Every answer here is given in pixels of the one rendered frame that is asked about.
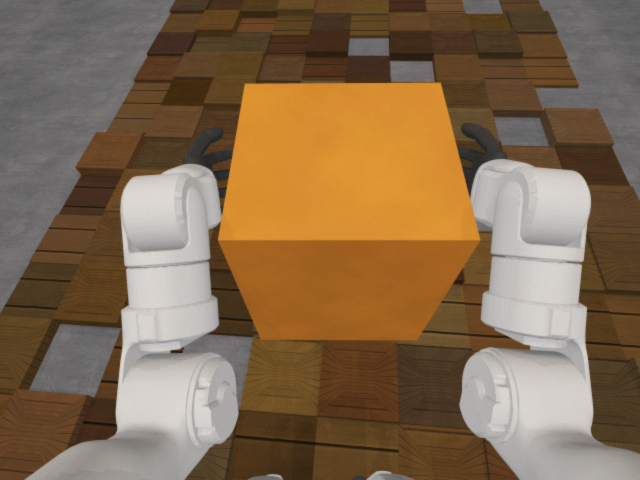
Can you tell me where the robot left upper arm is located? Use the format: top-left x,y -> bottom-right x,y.
25,352 -> 239,480

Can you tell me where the robot left forearm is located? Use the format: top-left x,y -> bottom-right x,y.
116,164 -> 222,423

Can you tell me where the carton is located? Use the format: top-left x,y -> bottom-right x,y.
218,83 -> 480,340

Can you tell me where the left robot hand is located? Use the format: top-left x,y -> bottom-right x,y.
183,127 -> 233,214

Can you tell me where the right robot hand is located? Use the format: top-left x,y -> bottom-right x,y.
457,123 -> 507,197

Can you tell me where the robot right upper arm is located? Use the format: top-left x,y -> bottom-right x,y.
459,348 -> 640,480

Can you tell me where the robot right forearm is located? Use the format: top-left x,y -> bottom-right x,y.
470,159 -> 593,426

